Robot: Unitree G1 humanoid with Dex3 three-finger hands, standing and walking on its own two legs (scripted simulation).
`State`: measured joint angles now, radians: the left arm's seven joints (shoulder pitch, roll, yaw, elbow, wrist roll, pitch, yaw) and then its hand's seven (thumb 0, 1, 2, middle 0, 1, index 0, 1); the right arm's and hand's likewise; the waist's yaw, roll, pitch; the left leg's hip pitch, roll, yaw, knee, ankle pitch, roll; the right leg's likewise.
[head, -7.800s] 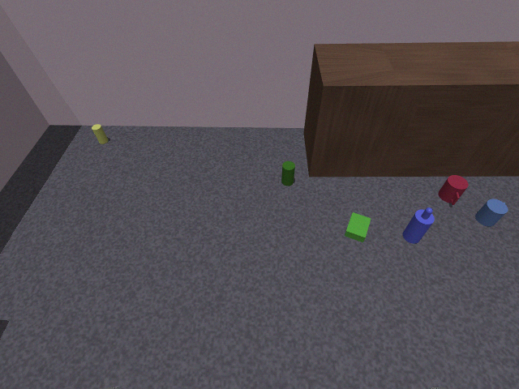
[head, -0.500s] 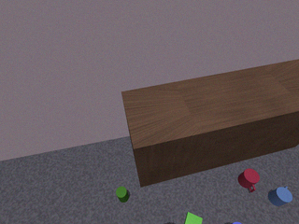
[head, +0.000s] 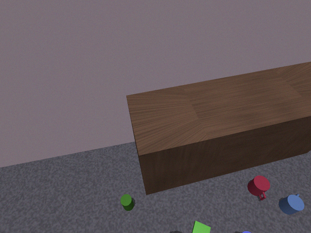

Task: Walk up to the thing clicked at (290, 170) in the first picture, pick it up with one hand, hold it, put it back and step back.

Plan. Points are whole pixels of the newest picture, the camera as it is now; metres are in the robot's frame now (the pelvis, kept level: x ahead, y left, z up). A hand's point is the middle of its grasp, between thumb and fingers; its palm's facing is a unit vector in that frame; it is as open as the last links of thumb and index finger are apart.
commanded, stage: stand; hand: left
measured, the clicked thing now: (127, 202) +0.36 +0.20 -0.72
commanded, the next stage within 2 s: walk up in 0.66 s
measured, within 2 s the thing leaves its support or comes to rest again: neither
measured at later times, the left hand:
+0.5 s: hand out of the picture +0.08 +0.26 -0.15, palm faces -0.04 -0.94 -0.35, open 7.4 cm
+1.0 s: hand out of the picture +0.06 +0.26 -0.16, palm faces -0.02 -0.94 -0.35, open 7.4 cm
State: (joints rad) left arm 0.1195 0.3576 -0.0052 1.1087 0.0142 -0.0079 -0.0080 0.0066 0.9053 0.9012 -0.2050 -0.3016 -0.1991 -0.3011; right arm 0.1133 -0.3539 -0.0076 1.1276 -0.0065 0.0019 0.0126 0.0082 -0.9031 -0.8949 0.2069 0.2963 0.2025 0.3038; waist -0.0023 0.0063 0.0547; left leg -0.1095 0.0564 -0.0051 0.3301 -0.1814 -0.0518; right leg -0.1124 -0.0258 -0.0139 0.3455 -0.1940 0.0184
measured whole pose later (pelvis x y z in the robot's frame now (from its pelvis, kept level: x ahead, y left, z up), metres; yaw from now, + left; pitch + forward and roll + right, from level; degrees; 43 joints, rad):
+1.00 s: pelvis -0.03 +0.01 -0.01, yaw +0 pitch -3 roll +0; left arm 0.08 0.36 0.03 1.06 0.01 0.03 -0.01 0.01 0.91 0.90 -0.21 -0.30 -0.20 -0.30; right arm 0.10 -0.37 -0.04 1.07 0.00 0.03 0.02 0.01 -0.90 -0.89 0.21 0.30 0.20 0.30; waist -0.01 0.01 0.11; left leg -0.20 0.05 -0.01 0.44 -0.20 -0.04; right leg -0.20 -0.04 -0.01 0.45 -0.20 0.02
